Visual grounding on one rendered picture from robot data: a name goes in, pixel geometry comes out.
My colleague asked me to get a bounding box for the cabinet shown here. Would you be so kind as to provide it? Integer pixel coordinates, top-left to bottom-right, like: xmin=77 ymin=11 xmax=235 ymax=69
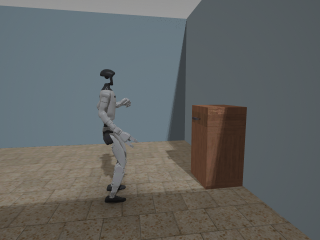
xmin=191 ymin=104 xmax=247 ymax=190

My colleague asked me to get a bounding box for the left robot forearm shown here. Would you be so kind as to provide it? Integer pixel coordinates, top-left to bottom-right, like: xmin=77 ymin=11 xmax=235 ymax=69
xmin=115 ymin=101 xmax=122 ymax=108

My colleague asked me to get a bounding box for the drawer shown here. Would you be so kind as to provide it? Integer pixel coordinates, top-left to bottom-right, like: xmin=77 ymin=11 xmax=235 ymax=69
xmin=192 ymin=111 xmax=207 ymax=127

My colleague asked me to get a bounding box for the right robot shin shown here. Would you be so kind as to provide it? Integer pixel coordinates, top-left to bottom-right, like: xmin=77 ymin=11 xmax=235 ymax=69
xmin=110 ymin=165 xmax=126 ymax=198

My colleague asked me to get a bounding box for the right robot forearm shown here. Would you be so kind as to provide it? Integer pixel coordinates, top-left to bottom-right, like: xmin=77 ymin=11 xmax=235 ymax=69
xmin=99 ymin=112 xmax=123 ymax=136

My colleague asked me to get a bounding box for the right robot hand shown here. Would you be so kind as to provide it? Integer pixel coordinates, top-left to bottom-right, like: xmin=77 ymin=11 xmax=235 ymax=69
xmin=119 ymin=131 xmax=138 ymax=148

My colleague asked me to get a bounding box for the left robot hand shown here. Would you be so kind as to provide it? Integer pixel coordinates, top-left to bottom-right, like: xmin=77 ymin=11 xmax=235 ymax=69
xmin=120 ymin=98 xmax=131 ymax=108

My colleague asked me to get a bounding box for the robot left thigh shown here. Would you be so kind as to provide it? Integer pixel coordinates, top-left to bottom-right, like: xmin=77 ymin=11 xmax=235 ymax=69
xmin=115 ymin=133 xmax=127 ymax=163

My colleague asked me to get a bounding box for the robot right upper arm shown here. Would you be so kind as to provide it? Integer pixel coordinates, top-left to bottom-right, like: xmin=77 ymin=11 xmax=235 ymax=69
xmin=98 ymin=90 xmax=111 ymax=117

